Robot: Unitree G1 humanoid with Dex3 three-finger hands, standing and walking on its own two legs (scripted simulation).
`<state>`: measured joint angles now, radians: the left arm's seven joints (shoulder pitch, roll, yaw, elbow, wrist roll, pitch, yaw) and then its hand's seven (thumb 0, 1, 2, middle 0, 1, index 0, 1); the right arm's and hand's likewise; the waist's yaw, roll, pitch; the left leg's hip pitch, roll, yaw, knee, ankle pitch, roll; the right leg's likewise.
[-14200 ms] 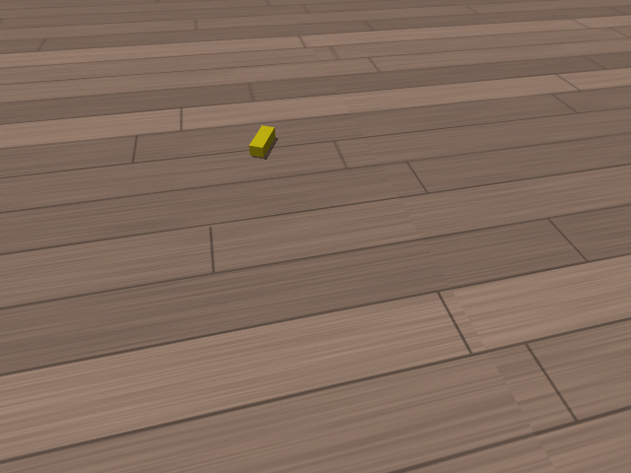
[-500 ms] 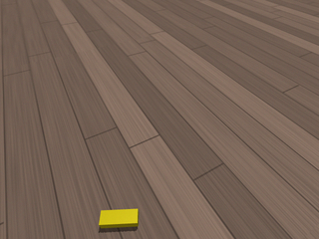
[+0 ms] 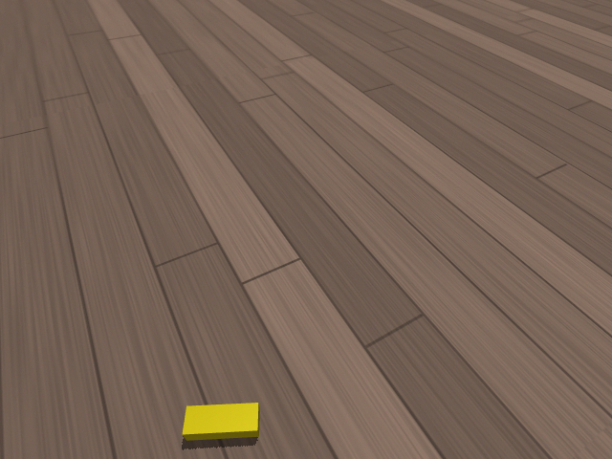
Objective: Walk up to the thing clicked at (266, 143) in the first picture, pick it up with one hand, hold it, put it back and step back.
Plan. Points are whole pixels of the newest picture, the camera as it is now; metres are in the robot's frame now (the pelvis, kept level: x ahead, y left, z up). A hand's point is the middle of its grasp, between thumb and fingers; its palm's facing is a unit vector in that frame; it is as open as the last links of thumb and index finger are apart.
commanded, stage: stand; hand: left
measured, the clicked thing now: (222, 421) +0.41 +0.23 -0.75
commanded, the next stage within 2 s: none
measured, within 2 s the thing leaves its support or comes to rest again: neither
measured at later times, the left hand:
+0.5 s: hand out of the picture +0.08 +0.25 -0.16, palm faces -0.03 -0.94 -0.33, open 7.4 cm
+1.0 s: hand out of the picture +0.09 +0.25 -0.16, palm faces -0.03 -0.94 -0.34, open 7.4 cm
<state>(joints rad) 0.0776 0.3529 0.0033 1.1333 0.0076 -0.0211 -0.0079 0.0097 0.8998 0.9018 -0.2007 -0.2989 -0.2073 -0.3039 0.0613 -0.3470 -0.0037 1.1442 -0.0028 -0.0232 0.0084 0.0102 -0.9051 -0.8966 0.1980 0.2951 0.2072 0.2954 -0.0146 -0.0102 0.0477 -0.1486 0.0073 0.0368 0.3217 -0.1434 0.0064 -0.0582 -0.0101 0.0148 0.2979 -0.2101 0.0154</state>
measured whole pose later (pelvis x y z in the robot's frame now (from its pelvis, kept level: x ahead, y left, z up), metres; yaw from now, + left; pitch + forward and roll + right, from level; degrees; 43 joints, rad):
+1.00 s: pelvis +0.02 +0.00 +0.00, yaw +1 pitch -1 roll +0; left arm 0.11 0.35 0.00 1.13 0.01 -0.02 0.00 0.01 0.90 0.90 -0.20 -0.30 -0.21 -0.30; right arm 0.08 -0.35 0.00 1.15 0.00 -0.02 0.01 0.01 -0.90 -0.90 0.20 0.30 0.21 0.30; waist -0.01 -0.01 0.05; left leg -0.14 0.00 0.03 0.31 -0.16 0.01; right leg -0.04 -0.02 0.01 0.28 -0.23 0.02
